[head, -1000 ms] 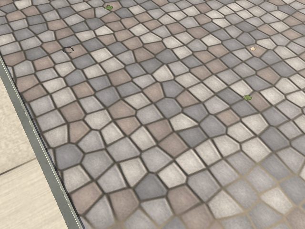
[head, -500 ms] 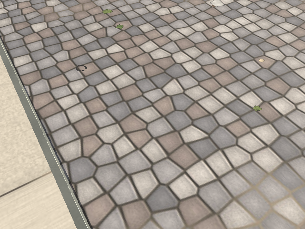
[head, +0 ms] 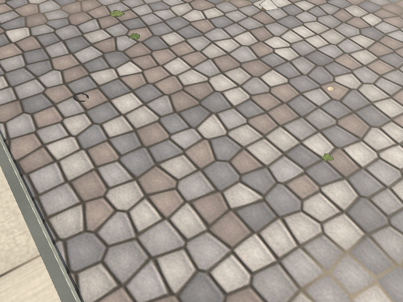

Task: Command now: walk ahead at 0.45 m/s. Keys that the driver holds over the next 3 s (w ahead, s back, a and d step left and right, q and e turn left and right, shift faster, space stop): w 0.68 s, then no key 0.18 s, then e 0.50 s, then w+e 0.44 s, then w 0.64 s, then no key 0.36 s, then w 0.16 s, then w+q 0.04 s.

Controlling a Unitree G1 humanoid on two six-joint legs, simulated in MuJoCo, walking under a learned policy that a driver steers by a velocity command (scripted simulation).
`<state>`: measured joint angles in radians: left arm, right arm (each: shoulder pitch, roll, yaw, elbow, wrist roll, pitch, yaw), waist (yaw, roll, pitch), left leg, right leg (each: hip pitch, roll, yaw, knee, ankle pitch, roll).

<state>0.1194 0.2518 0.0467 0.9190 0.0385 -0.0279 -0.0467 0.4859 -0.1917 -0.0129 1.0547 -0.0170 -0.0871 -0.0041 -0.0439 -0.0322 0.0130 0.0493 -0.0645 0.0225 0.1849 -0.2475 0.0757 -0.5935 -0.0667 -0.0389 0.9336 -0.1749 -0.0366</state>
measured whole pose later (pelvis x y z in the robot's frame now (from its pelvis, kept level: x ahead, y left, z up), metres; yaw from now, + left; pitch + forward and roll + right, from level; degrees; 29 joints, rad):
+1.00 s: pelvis +0.52 -0.01 +0.00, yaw -3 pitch +0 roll +0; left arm 0.21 0.21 0.05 0.98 0.03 -0.02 0.01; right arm 0.25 -0.19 -0.03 1.02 -0.02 -0.08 -0.01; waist 0.01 -0.03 0.10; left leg -0.22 -0.04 0.13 0.36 -0.13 0.10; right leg -0.51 -0.01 0.03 1.03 -0.34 -0.02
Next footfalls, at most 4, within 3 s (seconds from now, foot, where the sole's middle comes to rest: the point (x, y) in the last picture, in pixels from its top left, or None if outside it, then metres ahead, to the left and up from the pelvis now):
0.20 right None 0.29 -0.10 -0.78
0.76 left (178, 273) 0.60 0.06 -0.78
1.28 right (234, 276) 0.59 -0.13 -0.78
1.80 left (188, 234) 0.75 0.02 -0.78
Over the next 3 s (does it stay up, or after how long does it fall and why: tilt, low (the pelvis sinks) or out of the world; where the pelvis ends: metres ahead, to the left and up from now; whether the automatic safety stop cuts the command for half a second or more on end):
stays up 1.02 -0.32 0.00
